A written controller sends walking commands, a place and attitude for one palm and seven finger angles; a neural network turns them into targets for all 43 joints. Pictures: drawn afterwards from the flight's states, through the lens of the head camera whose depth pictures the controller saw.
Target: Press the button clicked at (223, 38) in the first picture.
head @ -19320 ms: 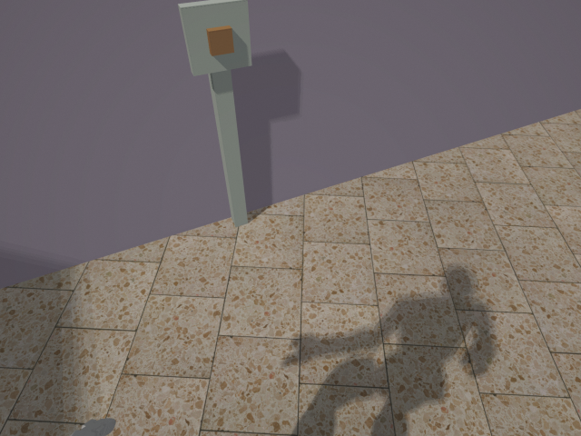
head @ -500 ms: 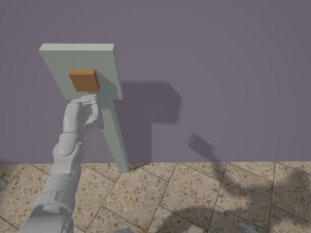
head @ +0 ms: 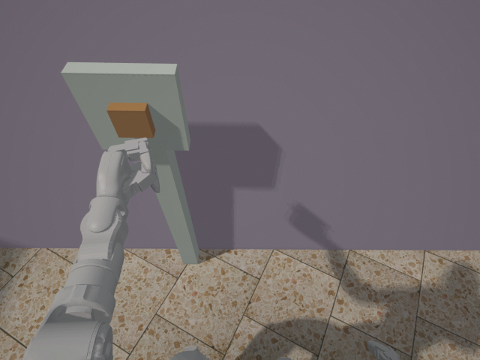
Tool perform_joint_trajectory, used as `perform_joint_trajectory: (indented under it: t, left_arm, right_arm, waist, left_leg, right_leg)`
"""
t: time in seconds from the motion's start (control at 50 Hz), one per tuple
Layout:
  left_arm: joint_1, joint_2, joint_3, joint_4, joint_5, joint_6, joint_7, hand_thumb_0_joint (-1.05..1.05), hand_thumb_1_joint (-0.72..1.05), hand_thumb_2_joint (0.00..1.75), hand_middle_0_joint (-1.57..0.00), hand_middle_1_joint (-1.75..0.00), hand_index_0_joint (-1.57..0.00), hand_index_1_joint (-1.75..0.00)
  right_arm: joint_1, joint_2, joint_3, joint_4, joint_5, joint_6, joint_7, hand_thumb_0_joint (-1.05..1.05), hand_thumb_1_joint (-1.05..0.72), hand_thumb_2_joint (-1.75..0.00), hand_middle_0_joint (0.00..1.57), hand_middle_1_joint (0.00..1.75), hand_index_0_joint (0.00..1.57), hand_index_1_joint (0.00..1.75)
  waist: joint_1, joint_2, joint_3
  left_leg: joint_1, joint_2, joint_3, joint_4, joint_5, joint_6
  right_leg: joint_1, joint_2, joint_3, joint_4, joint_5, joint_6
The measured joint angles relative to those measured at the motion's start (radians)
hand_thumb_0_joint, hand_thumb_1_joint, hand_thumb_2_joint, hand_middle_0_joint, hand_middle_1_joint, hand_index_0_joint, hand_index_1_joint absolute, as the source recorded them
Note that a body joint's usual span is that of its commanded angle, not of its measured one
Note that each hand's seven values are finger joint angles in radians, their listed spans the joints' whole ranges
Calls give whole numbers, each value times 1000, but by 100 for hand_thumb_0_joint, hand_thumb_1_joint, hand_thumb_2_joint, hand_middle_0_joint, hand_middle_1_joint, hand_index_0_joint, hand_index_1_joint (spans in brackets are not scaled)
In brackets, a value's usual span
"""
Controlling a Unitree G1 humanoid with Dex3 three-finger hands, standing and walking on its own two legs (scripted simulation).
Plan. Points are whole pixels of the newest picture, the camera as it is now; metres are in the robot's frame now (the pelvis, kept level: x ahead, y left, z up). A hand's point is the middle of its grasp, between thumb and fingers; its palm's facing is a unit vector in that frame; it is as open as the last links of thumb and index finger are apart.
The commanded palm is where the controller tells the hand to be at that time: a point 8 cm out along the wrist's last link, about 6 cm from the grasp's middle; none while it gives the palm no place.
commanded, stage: press the button with the knuckle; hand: left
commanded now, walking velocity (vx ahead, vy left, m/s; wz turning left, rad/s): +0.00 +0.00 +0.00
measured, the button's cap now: (132, 119) +0.51 +0.20 +0.11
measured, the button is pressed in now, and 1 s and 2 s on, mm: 0 14 0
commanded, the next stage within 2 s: hold the button down briefly in 0.92 s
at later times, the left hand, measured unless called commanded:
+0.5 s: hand (155, 153) +0.45 +0.16 +0.08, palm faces +0.01 -1.00 -0.01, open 3.0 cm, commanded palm +0.43 +0.21 +0.08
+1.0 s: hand (154, 148) +0.46 +0.16 +0.07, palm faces +0.01 -1.00 -0.03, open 2.9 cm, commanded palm +0.46 +0.21 +0.08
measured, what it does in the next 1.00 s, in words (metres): stands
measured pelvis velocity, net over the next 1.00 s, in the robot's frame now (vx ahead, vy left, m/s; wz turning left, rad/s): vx -0.02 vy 0.01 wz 0.00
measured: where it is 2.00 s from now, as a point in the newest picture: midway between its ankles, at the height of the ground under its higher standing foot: outside the picture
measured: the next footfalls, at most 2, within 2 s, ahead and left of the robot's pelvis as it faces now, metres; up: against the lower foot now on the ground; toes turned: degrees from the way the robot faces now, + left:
none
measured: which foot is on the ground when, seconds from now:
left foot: down 0.00-1.00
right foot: down 0.00-1.00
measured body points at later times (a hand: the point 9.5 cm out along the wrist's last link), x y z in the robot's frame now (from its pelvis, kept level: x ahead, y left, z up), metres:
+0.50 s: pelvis +0.00 +0.00 +0.00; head +0.08 +0.00 +0.44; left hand +0.44 +0.21 +0.08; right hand +0.05 -0.26 -0.13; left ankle +0.03 +0.12 -0.70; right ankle -0.01 -0.10 -0.70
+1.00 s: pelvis -0.02 +0.01 -0.01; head +0.07 +0.02 +0.43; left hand +0.46 +0.22 +0.08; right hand +0.01 -0.26 -0.13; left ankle +0.03 +0.12 -0.70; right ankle -0.01 -0.10 -0.70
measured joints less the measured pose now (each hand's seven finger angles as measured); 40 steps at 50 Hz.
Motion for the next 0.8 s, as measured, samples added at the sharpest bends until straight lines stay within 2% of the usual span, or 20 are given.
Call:
perform_joint_trajectory:
  t: [0.2,0.34,0.66,0.8]
  left_arm:
    - [-92,31,59,109,13,-4,-2,1,90,90,-130,-150,-130,-150]
    - [-121,51,82,153,12,-13,-21,1,90,90,-130,-150,-130,-150]
    - [-229,65,88,276,36,-52,-18,-2,85,94,-130,-150,-130,-150]
    - [-288,85,87,340,50,-59,-6,-2,83,95,-130,-150,-130,-150]
  right_arm:
    - [29,2,0,0,-7,15,6,1,-90,-90,20,30,20,30]
    - [58,0,-2,6,-7,31,8,1,-90,-90,20,30,20,30]
    - [56,2,-4,25,-16,39,11,1,-90,-90,20,30,20,30]
    - [49,3,4,31,-20,31,10,1,-90,-90,20,30,20,30]
  waist:
    - [-27,-1,-8]
    - [-31,0,-11]
    - [-38,2,-14]
    - [-52,2,-11]
  left_leg:
    - [-21,7,12,4,-4,0]
    - [-31,10,13,10,-10,1]
    - [-91,6,1,48,-16,6]
    - [-118,6,-8,65,-12,8]
  right_leg:
    - [-29,6,13,8,0,0]
    - [-38,9,15,9,-3,1]
    - [-87,5,4,36,-8,5]
    - [-108,5,-5,48,-4,5]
